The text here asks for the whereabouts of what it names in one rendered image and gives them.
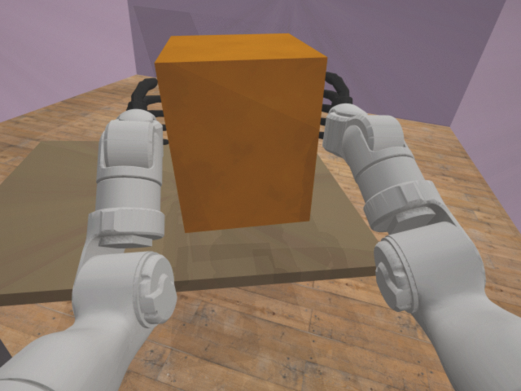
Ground right robot hand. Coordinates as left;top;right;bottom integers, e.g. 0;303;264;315
319;72;352;139

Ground carton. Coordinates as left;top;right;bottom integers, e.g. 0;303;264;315
155;33;327;233

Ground right robot forearm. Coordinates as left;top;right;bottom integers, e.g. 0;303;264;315
322;103;486;288

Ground table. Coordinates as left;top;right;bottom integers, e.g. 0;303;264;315
0;141;378;367

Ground robot right upper arm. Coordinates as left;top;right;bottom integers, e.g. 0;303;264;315
374;222;521;391

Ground left robot forearm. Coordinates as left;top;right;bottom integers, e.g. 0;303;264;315
72;109;164;316

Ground left robot hand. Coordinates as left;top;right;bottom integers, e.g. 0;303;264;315
126;78;169;145

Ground robot left upper arm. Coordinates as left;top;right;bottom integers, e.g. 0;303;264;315
0;251;177;391

